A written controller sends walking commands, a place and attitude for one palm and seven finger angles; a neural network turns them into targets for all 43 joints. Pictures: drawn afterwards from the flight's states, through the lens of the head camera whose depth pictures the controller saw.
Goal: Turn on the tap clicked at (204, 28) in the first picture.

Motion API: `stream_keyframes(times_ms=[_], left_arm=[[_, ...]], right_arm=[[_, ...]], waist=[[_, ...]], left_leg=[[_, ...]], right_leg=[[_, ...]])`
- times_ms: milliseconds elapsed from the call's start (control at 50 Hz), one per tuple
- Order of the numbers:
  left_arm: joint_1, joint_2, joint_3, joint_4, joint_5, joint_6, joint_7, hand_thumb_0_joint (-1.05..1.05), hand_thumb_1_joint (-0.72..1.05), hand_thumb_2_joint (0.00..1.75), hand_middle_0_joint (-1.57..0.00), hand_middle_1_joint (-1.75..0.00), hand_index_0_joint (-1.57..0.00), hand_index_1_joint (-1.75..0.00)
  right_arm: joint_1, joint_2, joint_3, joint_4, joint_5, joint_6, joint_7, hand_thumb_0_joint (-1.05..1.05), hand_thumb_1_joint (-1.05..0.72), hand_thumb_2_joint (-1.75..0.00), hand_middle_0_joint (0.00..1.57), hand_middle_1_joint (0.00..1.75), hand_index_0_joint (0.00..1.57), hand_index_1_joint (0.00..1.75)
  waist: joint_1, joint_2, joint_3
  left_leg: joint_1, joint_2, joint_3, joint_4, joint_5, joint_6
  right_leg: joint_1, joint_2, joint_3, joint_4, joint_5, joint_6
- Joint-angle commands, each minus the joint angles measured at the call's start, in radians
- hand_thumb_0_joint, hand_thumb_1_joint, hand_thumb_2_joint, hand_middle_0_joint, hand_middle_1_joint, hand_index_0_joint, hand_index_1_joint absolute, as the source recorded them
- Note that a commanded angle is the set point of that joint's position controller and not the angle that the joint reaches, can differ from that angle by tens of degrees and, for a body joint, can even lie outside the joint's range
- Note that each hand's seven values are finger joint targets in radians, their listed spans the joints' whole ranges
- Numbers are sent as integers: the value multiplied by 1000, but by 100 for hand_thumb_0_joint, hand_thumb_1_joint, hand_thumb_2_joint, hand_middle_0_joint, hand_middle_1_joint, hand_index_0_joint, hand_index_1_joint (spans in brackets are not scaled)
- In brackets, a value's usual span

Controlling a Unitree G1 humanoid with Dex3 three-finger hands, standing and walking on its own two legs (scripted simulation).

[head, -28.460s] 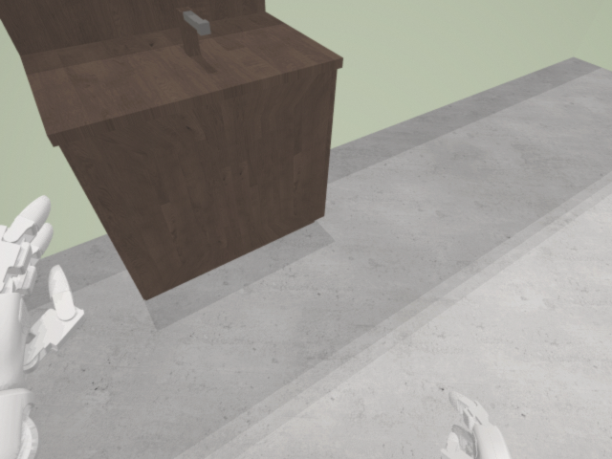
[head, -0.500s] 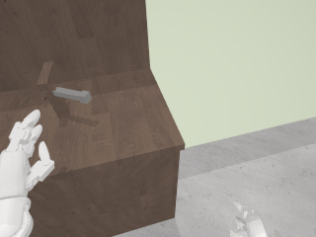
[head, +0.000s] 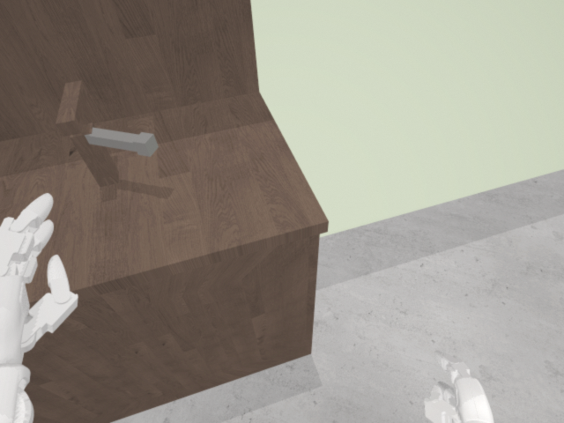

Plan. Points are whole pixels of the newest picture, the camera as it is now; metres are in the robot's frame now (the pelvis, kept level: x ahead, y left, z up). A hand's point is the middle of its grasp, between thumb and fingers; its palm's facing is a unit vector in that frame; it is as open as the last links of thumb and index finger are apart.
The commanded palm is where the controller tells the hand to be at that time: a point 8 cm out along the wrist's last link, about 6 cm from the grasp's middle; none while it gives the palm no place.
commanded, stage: step back with the hand held close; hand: left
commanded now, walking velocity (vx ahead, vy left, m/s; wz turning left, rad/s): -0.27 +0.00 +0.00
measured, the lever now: (145, 144) +0.51 +0.28 +0.12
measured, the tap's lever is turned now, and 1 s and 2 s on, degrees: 57 57 57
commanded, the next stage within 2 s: stop stepping back and stand still in 0.90 s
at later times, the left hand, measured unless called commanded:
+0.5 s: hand (21, 363) +0.14 +0.25 +0.16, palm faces +0.43 -0.83 -0.37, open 7.4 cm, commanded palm +0.08 +0.30 +0.18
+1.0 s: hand out of the picture +0.09 +0.22 +0.16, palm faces +0.26 -0.88 -0.40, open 7.4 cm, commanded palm +0.03 +0.27 +0.18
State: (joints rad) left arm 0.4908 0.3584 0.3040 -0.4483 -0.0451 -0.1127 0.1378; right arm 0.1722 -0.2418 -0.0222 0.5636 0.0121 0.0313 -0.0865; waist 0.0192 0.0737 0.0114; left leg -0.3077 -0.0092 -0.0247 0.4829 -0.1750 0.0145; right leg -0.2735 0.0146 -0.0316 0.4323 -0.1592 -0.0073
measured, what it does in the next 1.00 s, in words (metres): walks backwards: right foot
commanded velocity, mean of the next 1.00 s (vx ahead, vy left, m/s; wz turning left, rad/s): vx -0.35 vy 0.00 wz -0.03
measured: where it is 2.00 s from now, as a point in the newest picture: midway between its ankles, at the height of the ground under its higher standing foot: outside the picture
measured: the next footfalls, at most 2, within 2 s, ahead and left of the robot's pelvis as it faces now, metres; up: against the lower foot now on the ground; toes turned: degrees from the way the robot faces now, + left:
right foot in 0.76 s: -0.15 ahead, -0.09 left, +0.00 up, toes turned -1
left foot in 1.34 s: -0.20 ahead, +0.13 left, +0.00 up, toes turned +2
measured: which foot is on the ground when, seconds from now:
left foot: down 0.00-1.00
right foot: down 0.00-0.50, up 0.52-0.74, down 0.76-1.00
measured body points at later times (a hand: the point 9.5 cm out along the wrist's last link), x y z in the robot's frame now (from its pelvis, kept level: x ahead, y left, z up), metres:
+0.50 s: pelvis -0.06 +0.01 -0.02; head -0.05 +0.02 +0.43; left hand +0.11 +0.30 +0.18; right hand +0.12 -0.22 -0.10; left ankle +0.05 +0.11 -0.74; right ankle +0.04 -0.11 -0.74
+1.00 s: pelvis -0.15 +0.00 +0.00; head -0.14 +0.01 +0.44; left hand +0.07 +0.27 +0.19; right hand +0.03 -0.22 -0.08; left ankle -0.02 +0.10 -0.74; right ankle -0.20 -0.10 -0.72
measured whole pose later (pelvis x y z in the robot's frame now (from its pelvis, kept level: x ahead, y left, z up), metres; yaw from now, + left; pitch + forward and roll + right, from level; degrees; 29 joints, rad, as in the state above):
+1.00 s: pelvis -0.15 +0.00 +0.00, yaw -4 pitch +0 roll -1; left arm 0.42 0.43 0.33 -0.51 -0.06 -0.11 0.11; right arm 0.10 -0.15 0.00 0.59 -0.01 -0.02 -0.05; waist 0.00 -0.01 0.02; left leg -0.38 0.02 0.08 0.37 0.01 0.04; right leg -0.28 0.08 0.06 0.74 -0.47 0.00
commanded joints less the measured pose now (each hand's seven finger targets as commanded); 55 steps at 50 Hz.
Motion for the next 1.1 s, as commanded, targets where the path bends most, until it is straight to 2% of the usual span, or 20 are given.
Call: stream_keyframes(times_ms=[0, 220, 320, 380, 460, 500, 520, 560, 660, 700, 720, 740, 800, 840, 880, 920, 1020, 1040, 1060, 1080], left_arm=[[-64, 173, 114, -208, 6, -89, 34, 0, 90, 90, -20, -30, -20, -30], [-67, 185, 164, -231, 46, -120, 38, 0, 90, 90, -20, -30, -20, -30], [-108, 189, 136, -280, 30, -115, 43, 0, 90, 90, -20, -30, -20, -30], [-106, 187, 118, -284, 14, -104, 56, 0, 90, 90, -20, -30, -20, -30], [-79, 202, 160, -327, 16, -121, 62, 0, 90, 90, -20, -30, -20, -30], [-109, 185, 190, -337, 48, -130, 55, 0, 90, 90, -20, -30, -20, -30], [-142, 223, 203, -341, 47, -133, 51, 0, 90, 90, -20, -30, -20, -30], [-84, 167, 172, -248, 35, -122, 44, 0, 90, 90, -20, -30, -20, -30], [-102, 105, 53, -277, -4, -95, 30, 0, 90, 90, -20, -30, -20, -30], [-173, 142, 59, -284, 1, -107, 18, 0, 90, 90, -20, -30, -20, -30], [-199, 200, 93, -312, 11, -116, 20, 0, 90, 90, -20, -30, -20, -30], [-269, 229, 99, -344, 2, -128, 22, 0, 90, 90, -20, -30, -20, -30], [-219, 229, 125, -278, 11, -96, 4, 0, 90, 90, -20, -30, -20, -30], [-159, 213, 133, -257, -10, -90, -8, 0, 90, 90, -20, -30, -20, -30], [-61, 195, 135, -249, -19, -79, -11, 0, 90, 90, -20, -30, -20, -30], [-14, 189, 140, -268, -29, -64, -15, 0, 90, 90, -20, -30, -20, -30], [24, 218, 169, -328, -31, -33, 17, 0, 90, 90, -20, -30, -20, -30], [41, 213, 162, -327, -25, -40, 21, 0, 90, 90, -20, -30, -20, -30], [35, 242, 169, -355, -12, -49, 26, 0, 90, 90, -20, -30, -20, -30], [-40, 247, 165, -393, 0, -48, 37, 0, 90, 90, -20, -30, -20, -30]], right_arm=[[-105, -106, -37, -164, 0, -63, -9, 0, -90, -90, 20, 30, 20, 30], [-108, -119, -42, -167, -11, -106, -19, 0, -90, -90, 20, 30, 20, 30], [-67, -87, -41, -121, -15, -105, 1, 0, -90, -90, 20, 30, 20, 30], [-64, -68, -35, -107, -11, -98, 7, 0, -90, -90, 20, 30, 20, 30], [-101, -93, -30, -132, -10, -95, -9, 0, -90, -90, 20, 30, 20, 30], [-119, -113, -43, -142, -24, -116, -15, 0, -90, -90, 20, 30, 20, 30], [-109, -90, -53, -133, -27, -122, -14, 0, -90, -90, 20, 30, 20, 30], [-105, -79, -68, -99, -29, -135, 8, 0, -90, -90, 20, 30, 20, 30], [-100, -51, -21, -51, -31, -150, 25, 0, -90, -90, 20, 30, 20, 30], [-90, -39, -18, -31, -32, -130, 27, 0, -90, -90, 20, 30, 20, 30], [-85, -25, -16, -20, -33, -116, 23, 0, -90, -90, 20, 30, 20, 30], [-135, -18, 1, -40, -34, -124, 9, 0, -90, -90, 20, 30, 20, 30], [-135, -47, -30, -80, -7, -116, -8, 0, -90, -90, 20, 30, 20, 30], [-135, -45, -18, -89, 0, -92, -9, 0, -90, -90, 20, 30, 20, 30], [-126, -63, -26, -105, -11, -80, 19, 0, -90, -90, 20, 30, 20, 30], [-136, -63, -35, -112, -31, -97, 32, 0, -90, -90, 20, 30, 20, 30], [-162, -78, -40, -144, -25, -99, 21, 0, -90, -90, 20, 30, 20, 30], [-142, -65, -42, -138, -18, -94, 16, 0, -90, -90, 20, 30, 20, 30], [-123, -56, -47, -135, -14, -90, 15, 0, -90, -90, 20, 30, 20, 30], [-91, -72, -40, -122, -20, -101, 14, 0, -90, -90, 20, 30, 20, 30]], waist=[[-10, -42, -96], [3, 58, -125], [-18, -162, -108], [-33, -201, -133], [-24, 48, -95], [-9, 276, -122], [-12, 249, -131], [4, 84, -144], [3, 170, -173], [-2, 22, -167], [-11, -118, -185], [-2, -184, -149], [-8, -285, -191], [-16, -91, -201], [9, 148, -310], [28, 157, -305], [25, 147, -159], [14, 16, -156], [6, -213, -134], [4, -266, -76]], left_leg=[[-32, 63, -76, -89, -178, 26], [-362, 131, -174, -211, -423, 85], [-85, 20, -40, 159, -221, 5], [62, 6, -2, 249, -138, -10], [-97, 125, -175, -86, -357, 38], [-511, 323, -421, -444, -707, 139], [-448, 347, -446, -450, -597, 148], [-253, 300, -309, -346, -433, 136], [61, 199, -142, -341, -215, 16], [159, 137, -26, -102, -58, -52], [192, 80, 13, 104, -8, -63], [146, 39, 60, 205, -77, -66], [88, 21, 78, 156, 183, -33], [232, 67, 57, -10, 555, -13], [400, 244, -127, -112, 861, 55], [180, 304, -210, -266, 350, 76], [-215, 138, -4, -312, -354, -22], [-145, 46, 67, -90, -352, -57], [-23, -42, 69, 305, -235, -77], [-109, -53, -8, 549, -217, -62]], right_leg=[[-3, -70, 87, -112, -165, 4], [288, 16, 81, 121, -12, 26], [-109, -198, 301, -133, -196, -84], [-239, -254, 259, -147, -159, -100], [-175, -57, 104, 57, -277, -7], [240, 110, 41, 551, -174, 43], [164, 105, 80, 692, -220, 40], [42, 96, 81, 688, -268, 27], [21, 88, 22, 118, -352, -19], [-43, -44, 127, -222, -156, -73], [-120, -194, 318, -251, 64, -120], [-140, -261, 293, -226, 330, -111], [66, -167, 150, 33, 842, -26], [32, -75, 91, 125, 707, 43], [-102, 55, 88, 297, -181, 45], [16, 70, 123, 419, -393, 14], [228, 70, -25, 54, -250, -23], [116, -31, 67, -137, -270, -49], [-181, -279, 437, -352, -470, -133], [-298, -391, 556, -380, -489, -199]])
